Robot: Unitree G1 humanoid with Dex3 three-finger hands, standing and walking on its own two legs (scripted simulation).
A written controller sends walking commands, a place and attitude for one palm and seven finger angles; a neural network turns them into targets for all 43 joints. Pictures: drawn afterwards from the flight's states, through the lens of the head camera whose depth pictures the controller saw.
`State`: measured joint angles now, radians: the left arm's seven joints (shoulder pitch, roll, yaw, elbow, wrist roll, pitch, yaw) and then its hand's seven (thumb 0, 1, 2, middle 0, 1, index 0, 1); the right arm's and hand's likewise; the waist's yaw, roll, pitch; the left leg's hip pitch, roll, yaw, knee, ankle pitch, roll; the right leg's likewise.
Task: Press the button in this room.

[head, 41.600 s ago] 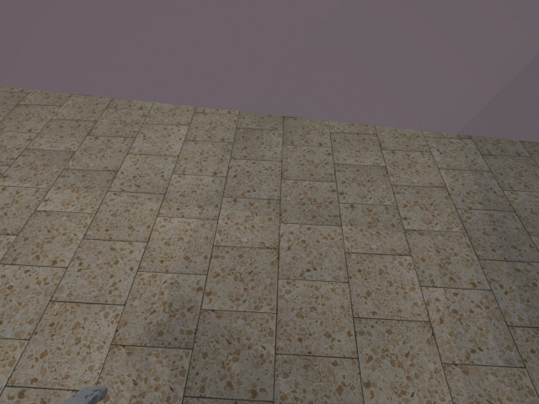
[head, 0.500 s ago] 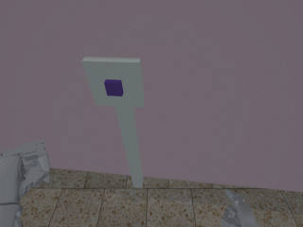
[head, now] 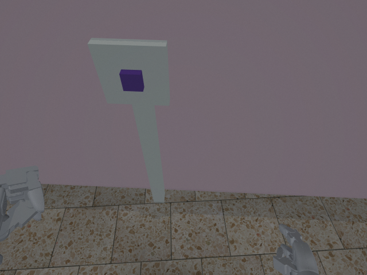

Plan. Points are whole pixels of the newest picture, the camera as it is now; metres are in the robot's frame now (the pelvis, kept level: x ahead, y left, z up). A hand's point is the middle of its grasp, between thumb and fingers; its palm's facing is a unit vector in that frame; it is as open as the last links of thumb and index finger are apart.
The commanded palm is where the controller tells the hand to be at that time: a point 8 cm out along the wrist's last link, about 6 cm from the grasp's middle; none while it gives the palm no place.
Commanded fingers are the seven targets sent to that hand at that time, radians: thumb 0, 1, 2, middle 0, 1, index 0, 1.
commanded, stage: step back with the hand held close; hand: left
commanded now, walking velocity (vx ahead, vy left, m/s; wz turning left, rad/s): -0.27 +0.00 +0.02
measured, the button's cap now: (132, 80) +0.56 +0.18 +0.11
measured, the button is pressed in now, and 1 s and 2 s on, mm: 0 0 0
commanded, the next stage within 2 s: stop stepping back and stand still in 1.08 s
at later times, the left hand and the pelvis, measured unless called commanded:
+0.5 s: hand out of the picture +0.14 +0.27 +0.16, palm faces +0.39 -0.81 -0.44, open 3.1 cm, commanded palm +0.06 +0.31 +0.18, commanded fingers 0.00 0.90 0.90 -1.30 -1.50 -1.30 -1.50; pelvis -0.05 +0.02 -0.01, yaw +3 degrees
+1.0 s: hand out of the picture +0.08 +0.26 +0.17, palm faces +0.28 -0.85 -0.45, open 3.1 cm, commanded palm +0.01 +0.31 +0.18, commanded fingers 0.00 0.90 0.90 -1.30 -1.50 -1.30 -1.50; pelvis -0.12 +0.03 -0.01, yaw +0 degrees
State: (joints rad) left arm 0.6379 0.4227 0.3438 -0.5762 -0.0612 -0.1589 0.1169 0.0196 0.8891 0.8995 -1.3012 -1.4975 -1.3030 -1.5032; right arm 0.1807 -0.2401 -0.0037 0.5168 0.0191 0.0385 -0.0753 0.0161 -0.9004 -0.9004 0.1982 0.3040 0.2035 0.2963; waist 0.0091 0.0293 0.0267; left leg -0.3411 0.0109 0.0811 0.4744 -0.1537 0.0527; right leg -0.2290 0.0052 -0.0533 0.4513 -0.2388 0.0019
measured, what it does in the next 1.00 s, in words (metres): walks backwards: right foot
